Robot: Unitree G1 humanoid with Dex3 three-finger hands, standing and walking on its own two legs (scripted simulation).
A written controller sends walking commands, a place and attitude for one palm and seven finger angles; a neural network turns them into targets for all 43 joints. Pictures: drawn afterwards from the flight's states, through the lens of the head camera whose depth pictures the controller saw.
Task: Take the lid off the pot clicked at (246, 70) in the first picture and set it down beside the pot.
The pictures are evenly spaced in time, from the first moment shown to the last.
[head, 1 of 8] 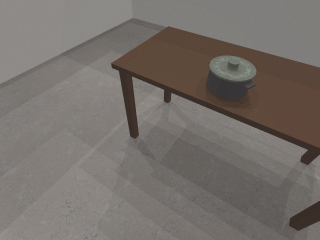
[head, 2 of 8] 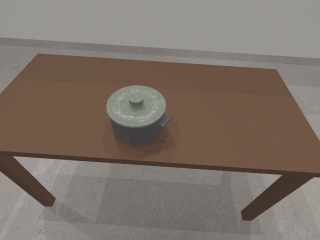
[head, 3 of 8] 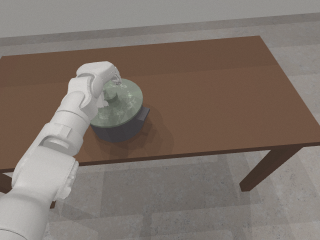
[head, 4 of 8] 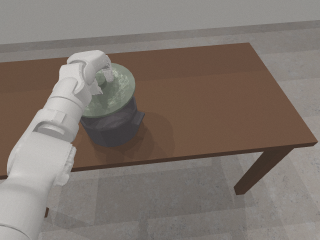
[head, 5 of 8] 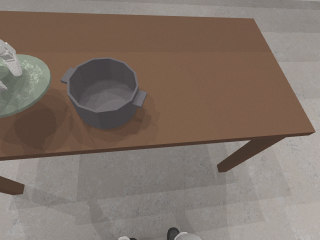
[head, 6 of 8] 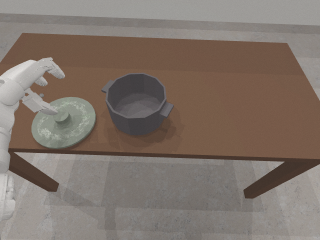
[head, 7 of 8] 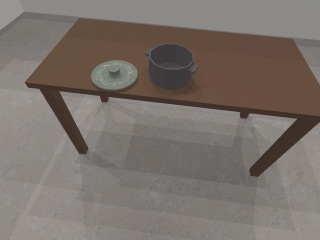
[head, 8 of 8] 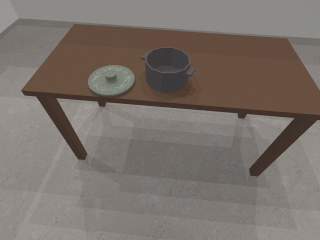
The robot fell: no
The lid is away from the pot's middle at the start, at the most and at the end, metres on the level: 0.00 0.25 0.25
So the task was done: yes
